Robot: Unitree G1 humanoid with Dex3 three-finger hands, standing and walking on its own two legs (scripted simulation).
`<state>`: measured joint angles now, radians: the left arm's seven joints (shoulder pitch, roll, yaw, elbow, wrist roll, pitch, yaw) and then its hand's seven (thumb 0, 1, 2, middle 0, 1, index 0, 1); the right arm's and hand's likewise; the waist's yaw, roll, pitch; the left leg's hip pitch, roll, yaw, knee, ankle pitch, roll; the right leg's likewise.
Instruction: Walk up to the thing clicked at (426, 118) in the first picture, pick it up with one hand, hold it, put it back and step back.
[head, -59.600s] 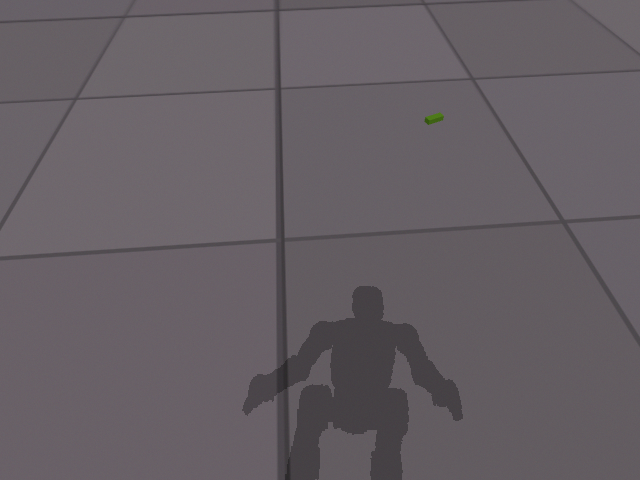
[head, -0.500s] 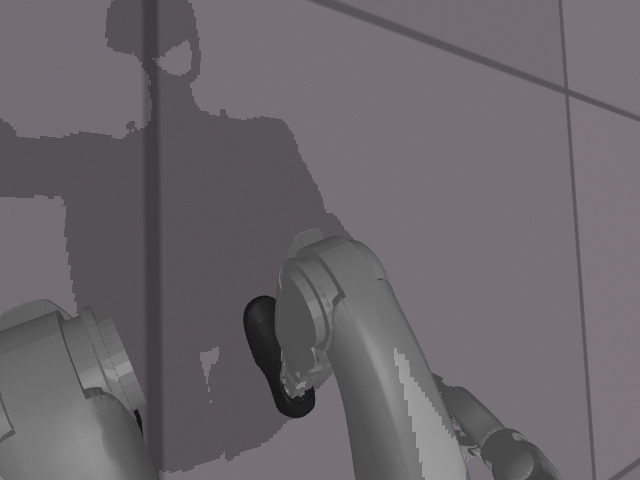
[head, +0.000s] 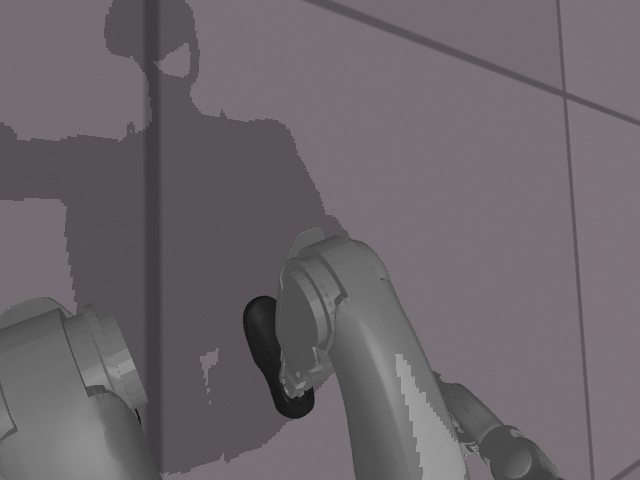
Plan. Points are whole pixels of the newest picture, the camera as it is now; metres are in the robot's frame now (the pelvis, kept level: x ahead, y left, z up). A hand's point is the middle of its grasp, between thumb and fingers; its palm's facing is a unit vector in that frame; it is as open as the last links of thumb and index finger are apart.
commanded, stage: rest palm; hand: left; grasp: from above
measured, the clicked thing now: out of the picture +0.43 +0.45 -0.29
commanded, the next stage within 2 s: none
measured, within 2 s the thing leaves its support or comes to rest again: neither
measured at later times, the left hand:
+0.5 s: hand out of the picture +0.42 +0.43 -0.24, palm faces -0.42 -0.18 -0.89, open 14.1 cm
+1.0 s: hand out of the picture +0.42 +0.42 -0.24, palm faces -0.43 -0.19 -0.88, open 14.0 cm
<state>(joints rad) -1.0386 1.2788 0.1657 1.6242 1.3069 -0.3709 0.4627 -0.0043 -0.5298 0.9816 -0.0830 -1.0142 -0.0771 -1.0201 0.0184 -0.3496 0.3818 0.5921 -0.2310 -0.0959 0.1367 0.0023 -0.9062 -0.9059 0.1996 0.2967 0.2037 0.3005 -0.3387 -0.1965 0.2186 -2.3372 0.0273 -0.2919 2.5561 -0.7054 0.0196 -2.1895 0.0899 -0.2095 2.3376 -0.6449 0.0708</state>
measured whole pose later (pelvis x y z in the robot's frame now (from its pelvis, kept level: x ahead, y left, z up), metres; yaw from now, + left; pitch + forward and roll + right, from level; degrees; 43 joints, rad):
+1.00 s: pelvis +0.00 +0.00 +0.00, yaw +0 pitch +25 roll -17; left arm -1.02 1.28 0.18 1.62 1.29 -0.36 0.46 0.00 -0.49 0.94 -0.08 -1.03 -0.09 -1.02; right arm 0.02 -0.35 0.39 0.60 -0.24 -0.11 0.15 0.00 -0.90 -0.90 0.20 0.30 0.20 0.30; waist -0.34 -0.19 0.23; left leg -2.34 0.03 -0.29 2.56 -0.71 0.02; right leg -2.19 0.09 -0.21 2.34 -0.65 0.07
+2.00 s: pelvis +0.00 +0.00 +0.00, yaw +0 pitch +25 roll -17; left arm -1.03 1.27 0.16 1.65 1.28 -0.35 0.48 0.00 -0.46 0.92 -0.08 -1.03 -0.09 -1.01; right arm 0.02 -0.36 0.39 0.60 -0.24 -0.13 0.15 0.00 -0.89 -0.90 0.20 0.30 0.20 0.30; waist -0.35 -0.20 0.23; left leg -2.34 0.03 -0.29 2.57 -0.71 0.02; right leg -2.20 0.09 -0.21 2.35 -0.64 0.07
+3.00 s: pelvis +0.00 +0.00 +0.00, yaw +0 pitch +25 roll -17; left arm -1.02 1.27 0.18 1.63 1.29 -0.37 0.49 0.00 -0.44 0.91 -0.07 -1.03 -0.09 -1.01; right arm 0.02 -0.36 0.40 0.61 -0.25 -0.12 0.15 0.00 -0.89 -0.90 0.20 0.30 0.20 0.30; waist -0.34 -0.20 0.23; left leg -2.34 0.03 -0.30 2.57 -0.72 0.02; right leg -2.19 0.08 -0.22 2.35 -0.65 0.07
